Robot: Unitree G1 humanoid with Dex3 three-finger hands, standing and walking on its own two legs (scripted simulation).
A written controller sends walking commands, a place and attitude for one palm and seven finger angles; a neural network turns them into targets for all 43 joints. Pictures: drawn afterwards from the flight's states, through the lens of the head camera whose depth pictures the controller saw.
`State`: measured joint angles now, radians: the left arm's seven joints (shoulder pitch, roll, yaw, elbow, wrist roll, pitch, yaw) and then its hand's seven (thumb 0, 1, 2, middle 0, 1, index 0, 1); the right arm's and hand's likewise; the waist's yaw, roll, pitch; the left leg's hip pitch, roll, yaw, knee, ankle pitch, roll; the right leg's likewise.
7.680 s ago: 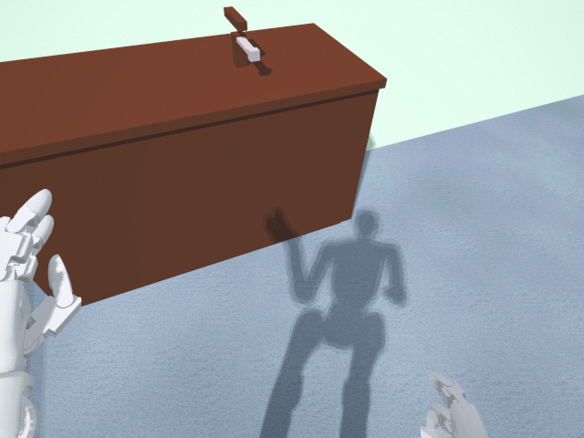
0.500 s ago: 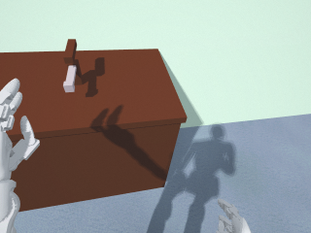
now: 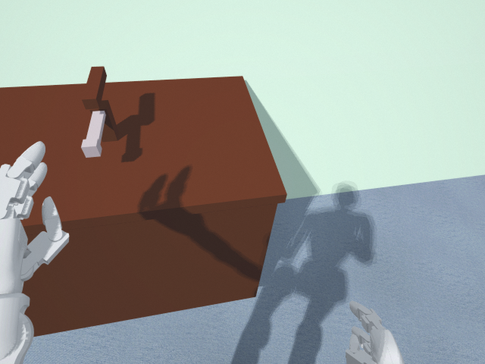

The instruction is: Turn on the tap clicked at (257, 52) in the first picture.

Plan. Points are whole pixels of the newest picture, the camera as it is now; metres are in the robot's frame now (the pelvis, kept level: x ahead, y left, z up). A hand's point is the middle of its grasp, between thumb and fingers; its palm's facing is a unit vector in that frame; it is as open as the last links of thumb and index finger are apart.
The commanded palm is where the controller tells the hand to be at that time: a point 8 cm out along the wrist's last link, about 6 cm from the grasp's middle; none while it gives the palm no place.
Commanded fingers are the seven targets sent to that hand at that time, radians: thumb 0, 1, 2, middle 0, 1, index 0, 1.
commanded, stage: come to a stop and stand still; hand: left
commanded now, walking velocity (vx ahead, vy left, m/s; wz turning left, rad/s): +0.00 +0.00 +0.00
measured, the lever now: (91, 148) +0.47 +0.36 +0.06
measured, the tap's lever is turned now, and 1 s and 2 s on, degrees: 0 0 0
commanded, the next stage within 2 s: look again from close up in 0.38 s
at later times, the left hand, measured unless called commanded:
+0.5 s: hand (86, 229) +0.24 +0.23 +0.15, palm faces +0.38 -0.85 -0.37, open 7.4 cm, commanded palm +0.18 +0.26 +0.17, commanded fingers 0.00 0.90 0.90 -0.20 -0.30 -0.20 -0.30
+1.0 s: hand (79, 232) +0.23 +0.24 +0.15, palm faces +0.38 -0.85 -0.37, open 7.4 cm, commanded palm +0.18 +0.27 +0.17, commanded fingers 0.00 0.90 0.90 -0.20 -0.30 -0.20 -0.30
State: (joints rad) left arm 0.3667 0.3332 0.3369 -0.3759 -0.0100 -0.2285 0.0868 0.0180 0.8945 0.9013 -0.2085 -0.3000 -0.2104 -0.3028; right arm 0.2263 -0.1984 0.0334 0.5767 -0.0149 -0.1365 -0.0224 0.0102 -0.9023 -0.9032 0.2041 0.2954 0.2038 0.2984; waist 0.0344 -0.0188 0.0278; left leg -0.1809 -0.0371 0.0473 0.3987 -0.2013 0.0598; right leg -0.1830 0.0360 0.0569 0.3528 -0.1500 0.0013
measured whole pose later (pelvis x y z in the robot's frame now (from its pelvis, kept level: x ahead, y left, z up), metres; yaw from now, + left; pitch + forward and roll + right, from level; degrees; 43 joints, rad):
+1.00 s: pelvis +0.02 -0.01 +0.00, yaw +1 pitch +0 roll -1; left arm 0.45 0.35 0.33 -0.41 -0.05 -0.19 0.10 0.02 0.89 0.90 -0.21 -0.30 -0.21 -0.30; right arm 0.22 -0.21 0.02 0.58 -0.01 -0.08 -0.05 0.01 -0.90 -0.90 0.20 0.30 0.20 0.30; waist 0.02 0.00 0.00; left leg -0.18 -0.02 0.03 0.41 -0.24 0.05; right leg -0.18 0.05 0.04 0.37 -0.19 -0.02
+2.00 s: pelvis +0.08 +0.08 -0.02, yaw -6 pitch -1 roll +1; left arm 0.46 0.35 0.37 -0.51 -0.03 -0.25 0.11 0.02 0.89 0.90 -0.21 -0.30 -0.21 -0.30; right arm 0.24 -0.19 0.02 0.63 0.02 -0.08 0.00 0.01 -0.90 -0.90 0.20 0.30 0.20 0.30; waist 0.00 -0.01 0.04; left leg -0.44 -0.01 0.03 0.90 -0.40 0.02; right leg -0.22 -0.05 0.00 0.61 -0.37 0.02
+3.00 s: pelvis +0.12 +0.11 -0.01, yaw -9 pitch +0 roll -1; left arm 0.12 0.50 0.46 -0.31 -0.02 -0.16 0.08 0.02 0.89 0.90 -0.22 -0.30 -0.22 -0.30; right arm 0.17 -0.22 0.00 0.60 0.01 -0.10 -0.03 0.01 -0.90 -0.90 0.20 0.30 0.20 0.30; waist 0.10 -0.01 0.10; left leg -0.26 0.04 0.05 0.49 -0.23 0.00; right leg -0.21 0.04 -0.09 0.45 -0.24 -0.05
